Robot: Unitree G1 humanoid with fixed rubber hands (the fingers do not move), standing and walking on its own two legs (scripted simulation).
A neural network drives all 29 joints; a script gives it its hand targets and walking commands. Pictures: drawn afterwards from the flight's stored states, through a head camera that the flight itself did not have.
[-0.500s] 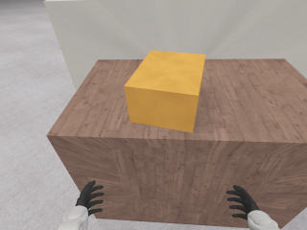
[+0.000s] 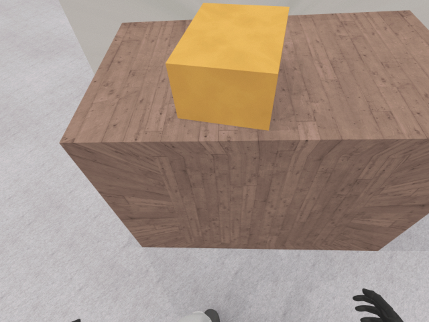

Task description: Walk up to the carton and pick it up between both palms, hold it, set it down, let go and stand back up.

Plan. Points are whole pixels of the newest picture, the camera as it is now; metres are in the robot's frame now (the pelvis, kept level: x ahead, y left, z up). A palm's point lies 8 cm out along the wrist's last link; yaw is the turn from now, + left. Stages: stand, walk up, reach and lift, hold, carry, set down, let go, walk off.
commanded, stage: stand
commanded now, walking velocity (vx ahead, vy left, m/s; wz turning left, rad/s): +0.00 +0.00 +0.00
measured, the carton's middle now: (233, 62) +0.72 -0.03 +0.08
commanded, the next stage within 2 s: none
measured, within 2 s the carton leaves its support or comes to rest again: neither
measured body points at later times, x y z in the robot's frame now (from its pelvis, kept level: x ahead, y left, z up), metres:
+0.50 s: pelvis +0.05 -0.04 -0.01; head +0.08 -0.08 +0.44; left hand +0.15 +0.27 -0.08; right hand +0.20 -0.33 -0.12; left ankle +0.10 +0.09 -0.73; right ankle -0.05 -0.11 -0.73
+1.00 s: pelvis +0.04 -0.05 -0.01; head +0.03 -0.09 +0.44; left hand +0.14 +0.27 -0.07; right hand +0.17 -0.35 -0.13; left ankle +0.10 +0.09 -0.73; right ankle -0.06 -0.11 -0.73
